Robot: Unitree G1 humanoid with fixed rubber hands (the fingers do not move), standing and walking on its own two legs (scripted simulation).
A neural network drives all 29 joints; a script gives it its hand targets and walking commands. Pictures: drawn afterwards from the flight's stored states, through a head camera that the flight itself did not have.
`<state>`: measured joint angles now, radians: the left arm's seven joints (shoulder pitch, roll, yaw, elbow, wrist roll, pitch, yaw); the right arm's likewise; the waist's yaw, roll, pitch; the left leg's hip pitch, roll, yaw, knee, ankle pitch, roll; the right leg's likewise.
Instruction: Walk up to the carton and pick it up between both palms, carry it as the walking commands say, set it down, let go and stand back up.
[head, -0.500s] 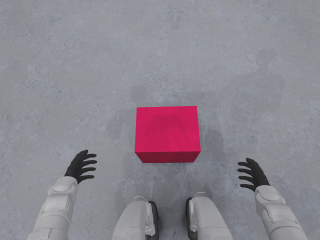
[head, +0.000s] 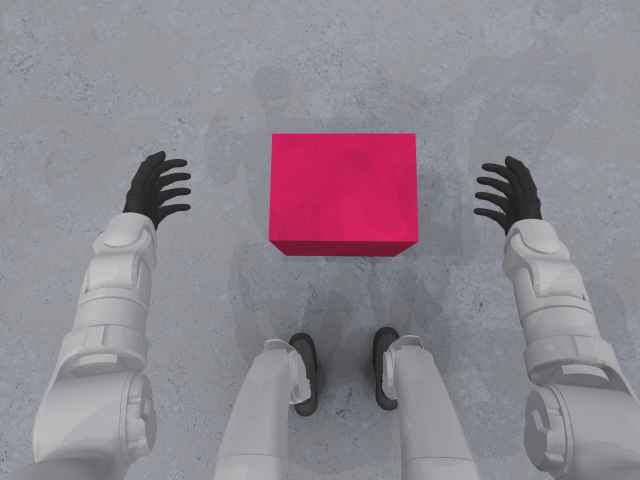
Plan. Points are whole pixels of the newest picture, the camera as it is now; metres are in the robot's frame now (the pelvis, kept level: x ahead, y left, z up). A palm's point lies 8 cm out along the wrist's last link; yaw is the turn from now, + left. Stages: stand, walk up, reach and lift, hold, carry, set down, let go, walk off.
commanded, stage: reach and lift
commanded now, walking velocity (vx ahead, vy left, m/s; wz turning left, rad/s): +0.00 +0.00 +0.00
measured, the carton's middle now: (341, 203) +0.52 -0.01 -0.53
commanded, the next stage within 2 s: none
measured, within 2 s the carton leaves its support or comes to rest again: neither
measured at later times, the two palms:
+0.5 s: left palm (153, 158) +0.49 +0.26 -0.13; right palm (503, 167) +0.47 -0.22 -0.14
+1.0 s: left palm (189, 188) +0.49 +0.26 -0.27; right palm (465, 189) +0.48 -0.22 -0.28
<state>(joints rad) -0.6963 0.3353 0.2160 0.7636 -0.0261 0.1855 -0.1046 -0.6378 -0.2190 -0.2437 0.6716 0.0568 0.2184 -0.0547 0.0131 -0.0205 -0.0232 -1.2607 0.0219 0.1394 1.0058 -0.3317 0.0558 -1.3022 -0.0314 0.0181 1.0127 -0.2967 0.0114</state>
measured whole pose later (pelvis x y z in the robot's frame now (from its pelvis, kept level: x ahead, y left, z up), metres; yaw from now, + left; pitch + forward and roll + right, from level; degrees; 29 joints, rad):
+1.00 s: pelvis -0.03 -0.01 -0.15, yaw +5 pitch +52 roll +2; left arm -1.20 0.46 0.27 0.90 -0.04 0.19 -0.11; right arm -1.10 -0.31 -0.40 0.78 0.06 0.18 -0.04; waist -0.02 -0.02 -0.05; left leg -2.02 0.02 0.10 1.54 -0.43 0.06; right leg -2.05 -0.04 0.02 1.56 -0.42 0.00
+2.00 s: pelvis -0.07 -0.02 -0.29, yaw +6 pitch +34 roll +1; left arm -1.51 0.55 0.01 1.01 -0.22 0.17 0.04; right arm -1.44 -0.44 -0.19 1.00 0.28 0.12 -0.14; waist -0.06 -0.03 0.48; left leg -2.21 0.02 0.09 2.10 -0.49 0.07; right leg -2.22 -0.06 0.02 2.12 -0.51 -0.01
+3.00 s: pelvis -0.07 -0.02 -0.29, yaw +5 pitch +32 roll +1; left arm -1.59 0.51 -0.06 1.11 -0.28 0.14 0.03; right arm -1.50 -0.43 -0.03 1.06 0.37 0.10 -0.15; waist -0.06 -0.03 0.52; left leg -2.16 0.03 0.08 2.10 -0.50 0.07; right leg -2.18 -0.03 0.02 2.12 -0.51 -0.01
